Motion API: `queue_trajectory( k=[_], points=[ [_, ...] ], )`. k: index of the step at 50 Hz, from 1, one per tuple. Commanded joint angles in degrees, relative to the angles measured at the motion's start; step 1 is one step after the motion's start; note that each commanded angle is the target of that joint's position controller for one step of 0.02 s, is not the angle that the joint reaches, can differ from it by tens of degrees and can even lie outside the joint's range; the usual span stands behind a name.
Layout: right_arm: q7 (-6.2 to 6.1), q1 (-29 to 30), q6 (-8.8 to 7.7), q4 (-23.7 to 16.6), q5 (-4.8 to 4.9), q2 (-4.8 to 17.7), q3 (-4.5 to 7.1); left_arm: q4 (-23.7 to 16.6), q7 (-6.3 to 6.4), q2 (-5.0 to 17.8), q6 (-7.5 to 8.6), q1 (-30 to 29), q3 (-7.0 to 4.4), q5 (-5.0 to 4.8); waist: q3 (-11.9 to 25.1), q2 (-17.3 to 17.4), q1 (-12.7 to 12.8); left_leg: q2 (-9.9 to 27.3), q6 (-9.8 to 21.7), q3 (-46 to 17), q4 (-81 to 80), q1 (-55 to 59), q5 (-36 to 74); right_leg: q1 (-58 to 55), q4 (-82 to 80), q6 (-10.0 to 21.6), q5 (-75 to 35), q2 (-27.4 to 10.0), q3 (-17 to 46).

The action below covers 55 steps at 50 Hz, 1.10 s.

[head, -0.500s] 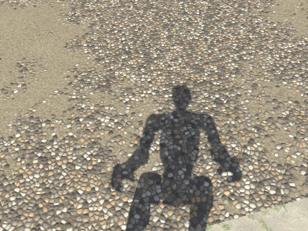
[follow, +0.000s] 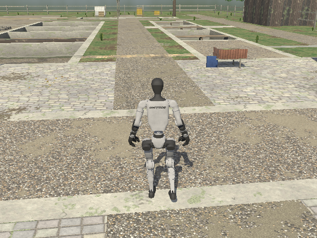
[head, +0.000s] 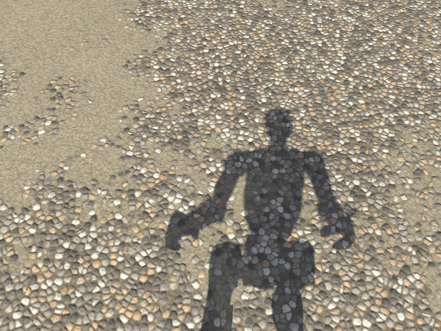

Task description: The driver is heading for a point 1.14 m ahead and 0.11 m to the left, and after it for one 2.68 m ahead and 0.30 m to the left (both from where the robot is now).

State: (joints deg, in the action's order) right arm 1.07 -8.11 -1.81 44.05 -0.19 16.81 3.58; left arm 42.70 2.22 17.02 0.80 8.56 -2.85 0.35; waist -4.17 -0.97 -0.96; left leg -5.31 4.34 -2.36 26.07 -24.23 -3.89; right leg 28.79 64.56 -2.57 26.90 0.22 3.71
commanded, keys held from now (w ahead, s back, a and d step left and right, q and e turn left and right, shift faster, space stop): q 0.40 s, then no key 0.40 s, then w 0.16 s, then no key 0.04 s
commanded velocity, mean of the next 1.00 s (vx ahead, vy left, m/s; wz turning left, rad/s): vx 0.06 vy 0.00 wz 0.34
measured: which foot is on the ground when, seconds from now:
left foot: down 0.00-0.26, up 0.28-0.64, down 0.66-1.00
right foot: up 0.00-0.24, down 0.26-0.66, up 0.68-0.94, down 0.96-1.00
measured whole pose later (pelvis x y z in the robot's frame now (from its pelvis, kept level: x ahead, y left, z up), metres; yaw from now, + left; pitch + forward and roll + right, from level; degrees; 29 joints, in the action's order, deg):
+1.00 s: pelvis +0.07 -0.02 +0.00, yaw +21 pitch +0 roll +0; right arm -0.8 -10.5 0.9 45.1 0.5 14.5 2.4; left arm 48.5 0.6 16.2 2.0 14.3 -3.0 -0.4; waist 0.6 0.9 0.5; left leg -1.6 2.0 -1.8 30.5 -12.1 -18.5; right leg 11.2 30.1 1.2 18.3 -0.6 -2.1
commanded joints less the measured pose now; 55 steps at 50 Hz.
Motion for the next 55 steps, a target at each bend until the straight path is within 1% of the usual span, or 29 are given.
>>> queue_trajectory(
  k=[1, 4, 7, 10, 12, 13, 14, 15, 16, 18, 19, 23, 28, 31, 32, 33, 34, 35, 36, 40, 42, 44, 48, 49, 50, 51, 52, 53, 55],
  points=[
    [-1.14, 0.6, 0.37, -4.4, -0.23, 9.5, 2.67, -2.2, 0.96, 4.5, -0.31, 6.1, -1.46, 0.30, 11.0, 6.9, 2.3, 14.1, 10.8, -16.9, -8.8, 6.9, 12.2, -1.6, -8.8, -1.2, -2.3, -0.5, 0.5],
    [-2.17, 1.1, 1.48, -5.3, 0.68, 10.5, 3.25, -2.5, 1.04, 4.7, -0.69, 4.5, -1.55, 0.21, 13.3, 7.0, 1.6, 13.0, 9.2, -17.8, -8.7, 6.2, 2.7, -3.5, -14.4, -2.2, -8.5, 0.1, 1.4],
    [-2.67, 1.5, 2.59, -5.8, 0.80, 10.1, 3.26, -3.5, 0.76, 4.5, -0.56, 1.6, -1.56, 0.02, 11.3, 8.6, 0.5, 11.7, 7.7, -20.5, -9.2, 4.9, -9.3, -4.3, -19.8, -2.3, -10.2, 0.8, 1.9],
    [-2.80, 0.7, 3.41, -6.2, 0.79, 9.8, 3.26, -3.9, 0.08, 4.8, 0.69, 1.0, -1.78, -0.41, 10.6, 10.0, 0.0, 11.7, 6.9, -24.1, -7.2, 7.4, -8.6, -6.4, -27.1, -1.4, -9.4, 1.6, 2.1],
    [-2.95, 1.6, 4.03, -6.7, 1.31, 9.2, 3.02, -3.0, -0.48, 5.0, 1.56, 4.0, -2.17, -0.68, 10.4, 10.1, 2.2, 10.1, 5.0, -24.8, -3.9, 7.1, -5.8, -12.8, -38.4, 0.1, -14.9, 1.7, 0.9],
    [-3.05, 0.2, 4.24, -6.8, 1.46, 7.7, 2.54, -2.7, -0.48, 7.1, 1.77, 5.4, -2.84, -0.29, 10.7, 8.1, 2.4, 7.6, 2.6, -23.0, -0.3, 4.2, -9.1, -18.3, -43.4, 1.8, -17.9, -2.7, 3.2],
    [-2.90, -1.9, 4.22, -7.4, 1.21, 4.5, 1.75, -3.6, -0.06, 11.9, 1.35, 4.6, -3.81, 1.10, 11.0, -4.4, 0.2, 1.7, -0.9, -14.5, 11.4, -3.1, -21.2, -23.1, -46.5, 7.3, -21.9, -15.5, 15.2],
    [-2.68, -1.2, 3.46, -8.9, 1.24, 6.8, 2.57, -3.8, -0.31, 12.8, 0.90, 3.4, -4.15, 3.21, 8.9, -16.7, -0.3, -3.5, -3.7, -6.1, 24.0, -10.5, -31.6, -20.0, -48.8, 15.8, -31.1, -22.7, 26.5],
    [-2.46, -3.3, 3.10, -7.6, 0.56, 11.0, 3.86, -5.3, -0.20, 9.5, 1.01, 0.9, -3.29, 2.85, 8.9, -11.7, -0.7, 0.1, -5.4, -7.2, 34.2, -10.6, -29.8, -19.5, -47.6, 17.3, -33.8, -23.2, 23.9],
    [-2.78, -5.4, 4.19, -5.0, 1.12, 10.1, 4.34, -6.2, 0.21, 6.3, 0.76, -2.3, -2.53, 0.94, 7.8, -5.7, -1.4, 1.1, -7.7, -5.4, 41.1, -11.5, -23.8, -20.5, -44.7, 12.7, -33.8, -16.4, 12.9],
    [-2.85, -5.3, 4.78, -5.1, 1.06, 8.9, 4.01, -6.1, 0.37, 5.9, 0.61, -2.3, -2.31, 0.28, 7.0, -5.9, -0.7, 1.6, -8.7, -5.0, 43.5, -12.9, -21.8, -21.1, -44.3, 12.4, -35.4, -15.7, 10.5],
    [-2.48, 0.0, 4.84, -8.3, 1.56, 4.7, 2.36, -4.7, 0.68, 6.9, -0.47, 2.0, -2.66, 0.61, 7.4, -8.6, 2.6, 2.9, -10.5, -1.4, 34.4, -11.4, -19.8, -24.8, -44.4, 14.4, -38.9, -14.2, 5.6],
    [-1.67, 0.4, 4.71, -9.2, 0.98, 4.3, 1.48, -4.1, -0.34, 9.4, -0.98, 1.3, -3.44, -0.41, 9.3, -11.1, 3.3, 4.3, -9.0, 2.5, 17.1, 1.6, -20.5, -23.0, -43.4, 15.4, -40.5, -15.7, 4.3],
    [-1.13, -3.8, 4.67, -7.0, 0.72, 4.1, 1.55, -2.9, -0.73, 8.8, -1.14, 0.5, -2.97, -1.80, 8.3, -9.8, 0.7, 3.3, -5.7, 4.8, -2.3, 11.5, -7.3, -20.0, -40.2, 13.1, -37.6, -14.4, 3.3],
    [-1.19, -4.2, 4.66, -6.8, 0.49, 5.2, 1.70, -1.4, -0.86, 7.5, -0.81, 3.4, -2.46, -1.94, 8.3, -7.8, 0.7, 4.4, -3.9, 2.6, -8.0, 17.5, -0.8, -16.5, -38.9, 9.8, -32.7, -13.0, 2.1],
    [-1.71, -5.4, 4.73, -7.1, 0.14, 8.5, 2.16, -1.3, -1.33, 4.5, -0.25, 5.2, -1.40, 0.00, 11.5, 1.3, 2.1, 12.9, -1.5, -7.7, -7.3, 26.3, 11.7, -10.4, -31.9, 4.6, -20.2, -9.0, -1.9],
    [-2.06, -1.4, 4.92, -8.1, -0.65, 10.4, 2.00, -2.4, -1.83, 1.1, 0.50, 5.9, -0.23, 1.85, 10.6, 14.2, 4.8, 22.0, 5.9, -15.7, -4.7, 24.2, 22.3, -4.2, -29.2, 0.0, -0.8, -4.1, -6.0],
    [-1.62, -1.0, 4.06, -8.1, -1.65, 6.6, 1.19, -3.0, -1.26, 4.2, 0.34, 0.8, -0.78, 1.28, 10.5, 12.0, 0.6, 22.9, 10.6, -16.6, -6.3, 18.5, 14.6, -6.3, -25.3, -1.4, 4.0, -4.6, -3.2],
    [-1.39, 0.3, 3.16, -7.4, -2.03, 5.2, 0.61, -2.9, -1.10, 5.6, 0.10, -0.6, -1.32, 0.36, 8.5, 10.7, 0.9, 20.5, 9.7, -14.8, -7.1, 17.5, 10.6, -6.1, -23.5, -1.5, 2.7, -4.7, -2.4],
    [-1.76, 2.8, 1.60, -5.3, -0.78, 4.9, 0.20, -0.3, -0.48, 5.1, -1.00, 2.4, -1.60, 0.21, 7.0, 10.1, 2.0, 17.4, 7.2, -10.8, -5.8, 15.6, 16.2, -8.5, -22.1, -2.8, -1.1, -4.7, -1.3],
    [-1.90, 1.2, 1.94, -3.8, -0.19, 5.0, 0.30, 0.9, -0.82, 3.8, -0.77, 3.5, -1.14, -0.22, 7.8, 9.1, 1.2, 16.1, 7.0, -11.0, -8.0, 15.5, -0.9, -10.7, -25.5, -2.2, -4.5, -3.6, -3.5],
    [-2.04, -0.6, 2.58, -2.8, 0.63, 8.1, 1.29, 0.8, -1.01, 4.7, -0.20, 1.7, -1.30, -0.82, 3.6, 9.9, -0.4, 16.2, 7.4, -14.6, -11.7, 13.3, -24.4, -9.2, -27.4, -0.6, -4.9, -1.6, -6.2],
    [-2.04, 1.0, 2.10, -2.5, 1.41, 6.3, 1.01, 3.4, -1.61, 3.9, 2.07, 6.6, -1.27, -1.10, 0.4, 8.1, 2.6, 15.5, 5.9, -15.8, -11.0, 5.9, -32.4, -18.8, -38.5, 5.4, -7.8, -1.3, -5.6],
    [-1.96, 3.4, 1.61, -3.1, 0.89, 3.7, 0.22, 4.4, -1.57, 4.7, 2.56, 9.4, -1.43, -0.77, 0.9, 5.1, 4.1, 12.7, 3.8, -12.3, -5.1, 2.4, -25.1, -23.8, -41.0, 7.0, -10.2, -4.2, -1.4],
    [-2.06, 6.0, 0.86, -5.1, 0.21, 0.4, -0.52, 5.4, -1.66, 9.0, 2.99, 11.1, -2.55, -0.41, 1.8, -5.9, 3.8, 4.7, -0.4, -0.9, 6.2, -1.3, -18.8, -25.2, -44.2, 9.9, -9.0, -9.3, 6.7],
    [-2.31, 6.2, 0.14, -5.9, -0.42, 1.6, -0.32, 5.0, -1.98, 10.8, 3.20, 11.0, -2.92, -0.20, 2.2, -12.8, 3.7, 1.8, -3.2, 3.5, 14.2, -4.8, -19.9, -26.8, -49.2, 14.7, -13.6, -16.7, 18.2],
    [-2.40, 6.9, -0.14, -5.8, 0.07, 3.9, 0.40, 4.6, -1.83, 8.3, 3.39, 10.4, -2.12, 0.44, 0.6, -12.3, 4.4, 3.4, -4.1, 1.6, 19.7, -9.1, -27.8, -28.1, -50.4, 17.8, -22.8, -20.4, 21.7],
    [-2.34, 6.0, -0.04, -5.2, 0.64, 4.8, 0.91, 4.7, -1.63, 7.9, 3.59, 10.6, -1.96, 0.61, 0.9, -10.1, 4.4, 4.4, -4.8, 0.2, 26.4, -11.6, -32.0, -30.3, -49.5, 18.7, -31.1, -21.0, 20.9],
    [-1.98, 4.1, 0.54, -4.0, 0.95, 4.1, 1.00, 4.5, -1.13, 8.3, 3.25, 8.7, -2.15, -0.83, 2.3, -5.5, 3.2, 7.2, -5.5, -0.6, 27.7, -14.0, -28.4, -33.8, -47.6, 16.9, -40.9, -19.7, 15.1]
  ],
)
Velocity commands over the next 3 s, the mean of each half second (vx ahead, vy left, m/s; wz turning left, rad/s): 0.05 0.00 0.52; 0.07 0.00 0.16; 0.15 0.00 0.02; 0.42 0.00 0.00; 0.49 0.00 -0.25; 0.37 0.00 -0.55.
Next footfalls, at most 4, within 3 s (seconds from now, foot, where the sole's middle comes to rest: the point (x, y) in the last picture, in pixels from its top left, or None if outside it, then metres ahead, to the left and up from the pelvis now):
0.26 right None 0.15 -0.15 -0.77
0.66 left None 0.04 0.09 -0.77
0.96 right None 0.12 -0.12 -0.77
1.28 left None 0.15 0.15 -0.77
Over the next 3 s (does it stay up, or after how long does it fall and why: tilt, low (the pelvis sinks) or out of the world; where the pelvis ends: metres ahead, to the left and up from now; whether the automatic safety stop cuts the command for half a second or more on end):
stays up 0.84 0.15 0.01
